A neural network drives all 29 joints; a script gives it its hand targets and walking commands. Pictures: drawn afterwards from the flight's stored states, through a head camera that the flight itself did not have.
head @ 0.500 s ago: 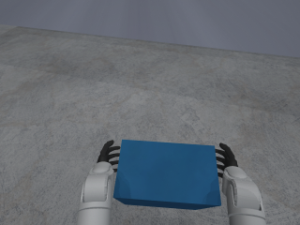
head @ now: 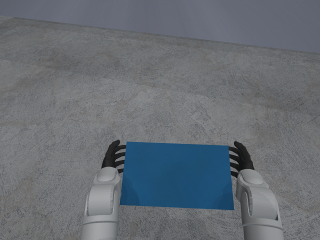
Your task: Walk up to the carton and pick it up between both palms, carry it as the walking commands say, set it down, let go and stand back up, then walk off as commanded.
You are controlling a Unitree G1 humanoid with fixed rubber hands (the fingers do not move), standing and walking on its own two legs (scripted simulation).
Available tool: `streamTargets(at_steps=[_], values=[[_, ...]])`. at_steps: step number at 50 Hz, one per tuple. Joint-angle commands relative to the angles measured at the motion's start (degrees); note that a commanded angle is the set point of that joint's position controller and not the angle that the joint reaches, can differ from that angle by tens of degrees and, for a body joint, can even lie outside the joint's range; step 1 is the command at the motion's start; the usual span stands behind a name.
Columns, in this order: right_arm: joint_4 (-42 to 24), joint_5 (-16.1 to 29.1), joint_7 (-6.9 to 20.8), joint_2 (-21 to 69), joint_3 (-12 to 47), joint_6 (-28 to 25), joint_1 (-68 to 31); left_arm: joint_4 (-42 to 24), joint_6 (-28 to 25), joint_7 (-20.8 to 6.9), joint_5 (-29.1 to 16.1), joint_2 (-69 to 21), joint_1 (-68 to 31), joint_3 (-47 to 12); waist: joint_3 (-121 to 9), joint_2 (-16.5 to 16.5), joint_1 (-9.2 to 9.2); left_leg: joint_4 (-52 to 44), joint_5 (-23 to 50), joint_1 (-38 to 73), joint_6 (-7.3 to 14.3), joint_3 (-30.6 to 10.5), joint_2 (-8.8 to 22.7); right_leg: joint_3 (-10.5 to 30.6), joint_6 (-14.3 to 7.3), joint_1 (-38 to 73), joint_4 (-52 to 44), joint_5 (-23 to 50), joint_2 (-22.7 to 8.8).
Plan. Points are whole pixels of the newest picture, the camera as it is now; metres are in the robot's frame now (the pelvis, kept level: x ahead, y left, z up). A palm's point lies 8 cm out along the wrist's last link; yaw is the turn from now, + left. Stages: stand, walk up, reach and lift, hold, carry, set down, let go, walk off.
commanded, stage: carry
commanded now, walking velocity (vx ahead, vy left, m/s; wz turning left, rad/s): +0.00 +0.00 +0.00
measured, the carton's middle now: (173, 178) +0.31 +0.00 -0.07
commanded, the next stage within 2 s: none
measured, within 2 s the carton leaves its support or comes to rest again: neither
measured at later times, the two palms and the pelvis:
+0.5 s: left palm (110, 196) +0.22 +0.15 +0.03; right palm (255, 196) +0.22 -0.18 +0.04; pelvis -0.05 -0.01 +0.00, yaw +1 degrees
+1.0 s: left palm (108, 172) +0.25 +0.15 +0.09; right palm (261, 180) +0.24 -0.18 +0.09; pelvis -0.02 +0.00 +0.01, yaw -4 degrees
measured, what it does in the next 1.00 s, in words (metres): lifts its right foot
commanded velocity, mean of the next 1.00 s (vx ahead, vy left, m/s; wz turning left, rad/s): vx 0.24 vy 0.00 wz -0.24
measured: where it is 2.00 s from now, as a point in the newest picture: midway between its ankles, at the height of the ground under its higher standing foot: (215, 195)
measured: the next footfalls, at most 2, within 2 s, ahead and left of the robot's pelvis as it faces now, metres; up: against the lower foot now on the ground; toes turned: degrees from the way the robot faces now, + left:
right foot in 1.28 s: +0.23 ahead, -0.21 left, +0.00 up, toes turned -17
left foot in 1.56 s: +0.51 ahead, -0.02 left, +0.00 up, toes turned -37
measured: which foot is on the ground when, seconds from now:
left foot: down 0.00-1.00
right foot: down 0.00-0.90, up 0.92-1.00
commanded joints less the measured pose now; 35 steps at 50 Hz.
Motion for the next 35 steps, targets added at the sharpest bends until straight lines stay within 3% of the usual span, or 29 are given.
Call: streamTargets(at_steps=[1, 2, 3, 4, 5, 6, 8, 9, 11, 12, 13, 14, 15, 17, 18, 19, 20, 21, 22, 23, 25, 26, 27, 29, 30, 32, 33, 34, 35], values=[[-0.1, 13.3, 16.1, 44.8, 37.2, -1.8, -20.3, -3.2, -2.8, -16.5, -16.6, -46.0, -24.1, -33.7, -21.1, -0.7, -0.58, 2.4, 43.7, 2.4, -5.2, -5.9, 8.0, 3.6, -3.2, 12.4, 0.5, 33.3, -4.6], [-4.1, 15.1, 16.2, 45.0, 39.0, -2.6, -23.6, -5.1, -3.5, -16.2, -16.3, -45.7, -24.5, -34.7, -21.8, -0.8, -0.42, 3.8, 45.2, 1.9, -5.9, -4.9, 7.4, 3.7, -3.6, 14.2, 0.8, 37.0, -4.7], [0.4, 13.3, 16.5, 44.6, 36.3, -2.6, -21.6, -3.6, -3.6, -16.1, -15.8, -45.8, -26.2, -34.7, -20.7, 1.3, -0.66, 1.6, 45.2, 2.1, -7.1, -6.2, 8.0, 3.2, -3.9, 11.7, 1.4, 33.8, -4.6], [-6.4, 16.2, 16.3, 45.8, 39.8, -2.5, -26.5, -2.1, -2.8, -16.4, -17.0, -47.9, -22.0, -34.8, -20.3, -2.7, -0.11, 3.0, 41.4, 3.9, -5.1, -5.5, 7.5, 3.3, -3.1, 10.8, 1.0, 33.9, -4.6], [-1.7, 14.1, 16.7, 45.2, 37.5, -2.9, -25.6, -1.9, -3.7, -16.4, -15.5, -47.4, -25.6, -34.5, -20.0, 1.8, -0.66, -0.4, 41.0, 4.3, -5.4, -6.9, 7.9, 3.7, -3.1, 8.3, 0.6, 31.3, -4.8], [2.0, 13.0, 17.0, 45.9, 35.4, -3.0, -25.5, 1.2, -3.7, -16.6, -14.8, -47.9, -25.8, -32.9, -18.1, 0.9, -0.36, 0.1, 41.8, 4.7, -4.7, -6.2, 8.5, 2.7, -2.6, 6.9, 0.7, 27.5, -3.9], [-1.5, 13.8, 16.8, 46.6, 37.3, -3.5, -25.8, -2.7, -4.2, -16.6, -16.0, -47.9, -26.9, -34.6, -18.2, 1.8, -0.27, -0.8, 36.6, 4.6, -3.8, -6.4, 8.4, 3.1, -2.4, 5.4, -0.2, 20.0, -4.2], [2.1, 12.4, 16.8, 46.3, 35.9, -3.0, -22.4, -4.6, -4.3, -16.4, -16.3, -47.3, -28.9, -35.0, -17.3, 2.4, -0.64, -0.9, 37.2, 4.1, -3.6, -6.1, 9.1, 2.5, -2.0, 5.8, -0.3, 19.5, -4.4], [-0.2, 13.7, 16.9, 47.4, 37.0, -3.6, -26.9, -2.4, -4.3, -16.9, -16.3, -48.4, -27.8, -34.4, -17.0, 1.1, -0.17, -2.3, 27.3, 2.2, -2.7, -6.8, 8.7, 3.5, -2.5, 6.1, -2.3, 12.7, -4.0], [2.7, 12.3, 17.0, 47.4, 35.7, -3.4, -23.7, -2.4, -4.5, -17.1, -16.3, -47.9, -27.8, -34.8, -15.4, 0.9, -0.69, -3.6, 28.4, 2.3, -3.7, -7.5, 9.4, 2.2, -2.4, 5.3, -0.9, 10.6, -3.8], [3.8, 12.4, 17.0, 48.3, 36.3, -3.7, -23.3, -3.8, -4.9, -17.2, -16.4, -47.3, -29.6, -34.7, -15.9, -0.2, -0.36, -3.4, 24.2, 1.4, -3.0, -7.2, 8.9, 3.6, -2.0, 6.1, -2.6, 10.2, -4.3], [-1.9, 11.8, 17.0, 47.2, 36.9, -5.0, -26.9, -2.6, -5.4, -17.3, -15.8, -49.0, -27.9, -35.3, -16.2, -1.4, -0.35, -2.9, 18.9, 0.8, -2.2, -6.8, 8.5, 3.6, -1.8, 6.9, -3.8, 12.2, -3.7], [-0.3, 13.0, 17.0, 48.6, 37.7, -4.8, -27.5, -5.5, -5.8, -17.3, -17.2, -48.6, -31.9, -35.8, -16.3, -0.7, -0.45, -2.5, 17.4, -0.6, -2.6, -6.5, 7.8, 4.3, -2.4, 8.1, -3.4, 16.3, -4.9], [-2.5, 13.9, 16.9, 48.8, 39.6, -5.1, -31.4, 0.0, -5.2, -17.7, -15.9, -48.9, -28.3, -33.3, -16.0, -4.9, -0.11, -3.1, 11.2, -2.1, -2.2, -7.5, 7.7, 5.3, -2.4, 8.8, -4.4, 13.6, -5.8], [-2.6, 13.9, 17.0, 48.0, 38.9, -4.8, -29.4, -4.2, -5.4, -17.7, -17.4, -49.4, -31.4, -35.7, -13.5, -0.5, -0.62, -5.6, 10.2, -3.5, -3.0, -7.8, 7.8, 4.7, -2.0, 6.9, -4.7, 8.8, -4.8], [-1.1, 13.2, 16.9, 48.3, 38.7, -4.7, -28.8, -3.0, -5.2, -17.5, -16.0, -48.0, -29.8, -34.2, -12.8, -2.4, -0.12, -5.2, 5.6, -4.1, -1.9, -8.1, 8.0, 5.3, -2.1, 6.4, -5.7, 6.2, -4.9], [-2.8, 13.5, 17.0, 47.2, 38.9, -5.0, -30.6, -2.7, -5.4, -17.5, -16.4, -49.3, -30.0, -34.6, -14.5, -1.0, -0.28, -5.7, 7.3, -3.9, -1.9, -8.1, 8.1, 5.1, -2.5, 8.2, -5.6, 7.6, -4.7], [0.5, 12.1, 17.0, 47.6, 37.9, -4.0, -26.8, -0.1, -4.8, -17.4, -14.9, -48.1, -27.0, -33.3, -12.5, -3.6, -0.20, -6.3, 4.7, -4.5, -2.1, -8.2, 8.1, 5.4, -1.8, 6.9, -6.6, 4.9, -4.9], [0.4, 12.5, 17.2, 47.8, 38.1, -4.6, -27.7, 0.5, -5.2, -17.7, -14.9, -48.7, -26.1, -33.0, -13.8, -2.5, -0.15, -5.1, 4.9, -3.7, -1.3, -7.6, 7.3, 6.4, -2.2, 7.8, -6.9, 7.4, -5.1], [0.5, 12.9, 17.1, 48.8, 38.1, -4.4, -28.1, -1.5, -5.2, -17.4, -15.6, -48.6, -29.1, -33.3, -15.8, -4.5, -0.15, -4.7, 6.3, -2.9, -1.8, -7.8, 7.6, 6.5, -2.4, 9.4, -7.1, 9.1, -5.7], [0.3, 13.6, 17.6, 47.7, 38.1, -4.0, -29.8, 1.3, -4.5, -17.7, -15.0, -48.2, -27.9, -32.3, -14.6, -3.2, -0.05, -5.7, 6.3, -3.9, -2.0, -7.9, 7.3, 7.3, -2.3, 8.4, -6.9, 9.1, -6.3], [1.6, 13.3, 17.4, 47.6, 37.6, -3.8, -29.8, 2.4, -4.2, -17.6, -14.3, -48.2, -28.0, -32.5, -13.7, -0.5, -0.27, -6.3, 11.2, -4.2, -2.7, -8.9, 8.8, 5.0, -2.0, 7.9, -5.9, 10.4, -5.2], [2.6, 12.5, 17.3, 47.9, 36.4, -3.5, -26.1, 0.9, -4.2, -17.4, -15.4, -49.1, -27.8, -34.5, -14.1, -1.0, -0.46, -6.1, 14.4, -2.4, -3.1, -8.2, 8.3, 4.7, -1.6, 6.5, -5.3, 10.2, -4.8], [4.0, 12.9, 17.7, 48.6, 36.3, -3.4, -27.2, -1.2, -4.5, -17.4, -15.3, -48.3, -30.5, -33.6, -13.3, 0.0, -0.22, -6.9, 11.8, -2.6, -2.6, -9.0, 9.0, 5.1, -1.6, 6.0, -6.2, 5.5, -4.8], [7.3, 11.6, 17.7, 47.8, 34.5, -3.0, -24.1, 0.9, -4.2, -17.3, -14.4, -47.4, -29.4, -32.8, -12.9, 1.4, -0.39, -6.9, 14.9, -1.1, -2.9, -8.3, 9.0, 4.3, -1.8, 4.7, -5.2, 5.4, -4.7], [6.9, 11.8, 17.5, 47.1, 34.0, -3.4, -26.7, 4.6, -3.7, -17.3, -14.0, -47.8, -27.4, -32.7, -12.8, 1.2, -0.51, -6.0, 22.0, -1.6, -3.2, -8.9, 9.3, 3.2, -1.0, 4.2, -3.5, 7.3, -3.8], [1.9, 12.2, 17.2, 46.4, 35.8, -3.9, -29.8, 3.3, -3.9, -17.9, -15.1, -48.7, -28.6, -32.8, -13.5, -0.1, -0.07, -5.0, 18.8, -3.3, -2.5, -8.2, 8.6, 4.2, -0.9, 5.0, -4.4, 6.9, -4.7], [2.8, 12.6, 17.6, 46.6, 35.5, -4.0, -29.9, 1.3, -4.3, -17.8, -15.7, -48.6, -30.6, -34.1, -11.9, 3.5, -0.18, -6.9, 17.2, -5.2, -2.7, -8.7, 8.9, 3.7, -0.9, 5.4, -4.2, 5.8, -4.4], [5.0, 12.3, 17.6, 47.9, 35.3, -3.9, -29.4, 3.1, -4.2, -17.8, -15.6, -49.0, -30.9, -33.4, -11.9, 0.1, -0.15, -6.8, 12.1, -6.0, -2.3, -8.8, 8.6, 3.5, -0.8, 6.1, -4.4, 4.1, -4.3]])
